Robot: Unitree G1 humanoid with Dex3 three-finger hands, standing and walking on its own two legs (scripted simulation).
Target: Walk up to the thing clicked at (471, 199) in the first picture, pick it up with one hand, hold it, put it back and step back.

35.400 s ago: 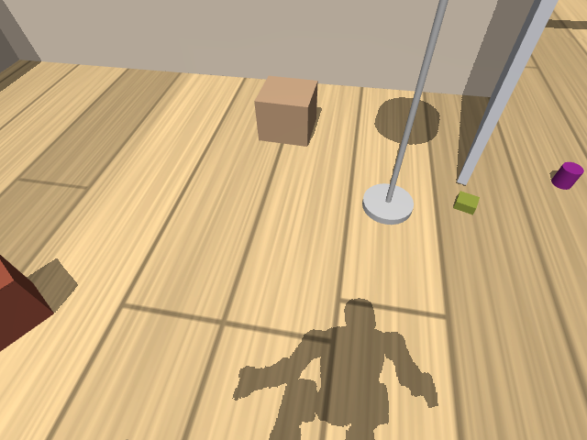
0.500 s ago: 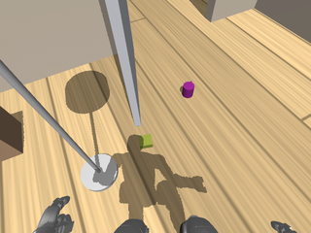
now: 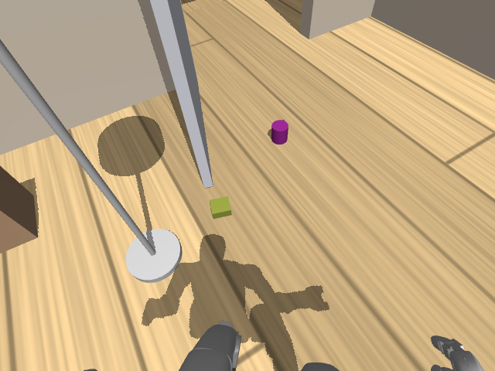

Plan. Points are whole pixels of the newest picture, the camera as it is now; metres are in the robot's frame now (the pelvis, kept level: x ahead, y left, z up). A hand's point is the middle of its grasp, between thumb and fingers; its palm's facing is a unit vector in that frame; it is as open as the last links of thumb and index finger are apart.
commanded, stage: step back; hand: left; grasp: from above
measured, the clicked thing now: (220, 207) +0.83 +0.24 -0.73
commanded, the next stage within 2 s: stand in 1.76 s
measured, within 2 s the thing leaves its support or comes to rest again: neither
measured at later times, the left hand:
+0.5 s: hand out of the picture -0.07 +0.26 -0.14, palm faces +0.06 -0.92 -0.39, open 7.4 cm
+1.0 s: hand out of the picture -0.26 +0.26 -0.13, palm faces +0.13 -0.90 -0.42, open 7.4 cm
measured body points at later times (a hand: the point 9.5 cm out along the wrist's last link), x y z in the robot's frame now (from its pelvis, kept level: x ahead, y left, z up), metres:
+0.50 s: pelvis -0.17 -0.01 +0.01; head -0.11 +0.00 +0.45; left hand -0.07 +0.31 -0.11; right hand -0.03 -0.32 -0.10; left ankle -0.11 +0.11 -0.72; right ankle -0.19 -0.14 -0.66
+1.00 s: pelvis -0.28 -0.03 +0.01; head -0.28 -0.03 +0.46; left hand -0.27 +0.31 -0.10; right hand -0.20 -0.34 -0.12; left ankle -0.29 +0.10 -0.72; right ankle -0.24 -0.14 -0.70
